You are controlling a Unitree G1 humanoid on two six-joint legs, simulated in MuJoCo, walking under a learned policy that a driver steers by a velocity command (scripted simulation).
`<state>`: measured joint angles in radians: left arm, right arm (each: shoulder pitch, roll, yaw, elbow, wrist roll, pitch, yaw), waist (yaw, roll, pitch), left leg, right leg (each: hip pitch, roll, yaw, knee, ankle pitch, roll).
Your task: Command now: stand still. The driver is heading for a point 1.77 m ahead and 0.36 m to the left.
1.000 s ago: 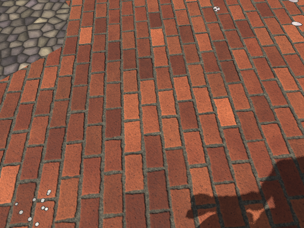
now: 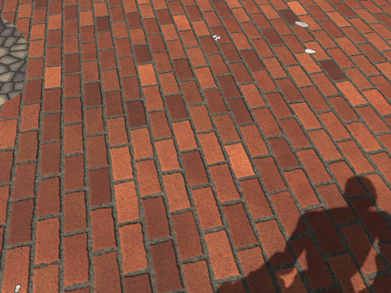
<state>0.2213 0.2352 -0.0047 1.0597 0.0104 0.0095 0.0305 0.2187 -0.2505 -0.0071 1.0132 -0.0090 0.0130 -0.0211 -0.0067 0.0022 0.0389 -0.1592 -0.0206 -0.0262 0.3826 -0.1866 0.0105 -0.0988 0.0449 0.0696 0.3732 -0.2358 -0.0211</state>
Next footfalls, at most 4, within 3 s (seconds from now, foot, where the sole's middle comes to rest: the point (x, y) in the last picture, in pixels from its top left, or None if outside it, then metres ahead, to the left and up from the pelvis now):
1.40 right None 0.43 -0.03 -0.78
1.94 left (168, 234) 0.75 0.13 -0.78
2.50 right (211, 170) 1.05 -0.04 -0.78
2.98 left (166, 148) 1.19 0.16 -0.78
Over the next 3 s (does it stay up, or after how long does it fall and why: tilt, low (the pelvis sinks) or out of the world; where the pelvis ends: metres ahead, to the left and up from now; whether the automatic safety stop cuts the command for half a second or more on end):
stays up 1.08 0.06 -0.03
